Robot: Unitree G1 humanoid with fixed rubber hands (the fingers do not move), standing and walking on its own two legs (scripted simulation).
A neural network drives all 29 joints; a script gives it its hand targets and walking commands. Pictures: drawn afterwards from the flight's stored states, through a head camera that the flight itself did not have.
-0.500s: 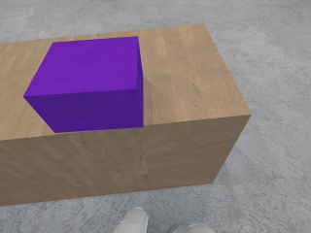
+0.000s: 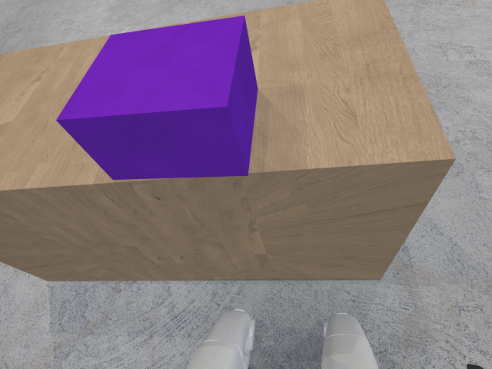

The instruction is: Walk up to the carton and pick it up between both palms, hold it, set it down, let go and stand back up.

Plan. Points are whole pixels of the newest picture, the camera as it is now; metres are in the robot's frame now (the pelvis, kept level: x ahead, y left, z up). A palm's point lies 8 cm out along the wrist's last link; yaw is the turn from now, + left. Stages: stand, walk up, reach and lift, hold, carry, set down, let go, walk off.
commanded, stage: walk up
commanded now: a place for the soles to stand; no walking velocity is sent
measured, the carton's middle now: (175, 101) +0.59 +0.13 +0.09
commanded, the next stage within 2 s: none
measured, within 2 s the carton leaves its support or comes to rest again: neither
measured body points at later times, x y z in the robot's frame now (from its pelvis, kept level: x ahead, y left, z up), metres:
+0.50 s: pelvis +0.05 +0.14 +0.03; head +0.10 +0.16 +0.48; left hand +0.12 +0.47 -0.09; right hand +0.08 -0.17 -0.09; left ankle +0.05 +0.22 -0.67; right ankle +0.10 -0.01 -0.61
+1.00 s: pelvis +0.08 +0.12 +0.04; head +0.14 +0.13 +0.48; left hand +0.15 +0.43 -0.09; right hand +0.23 -0.17 -0.08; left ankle +0.06 +0.25 -0.67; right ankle +0.13 -0.01 -0.66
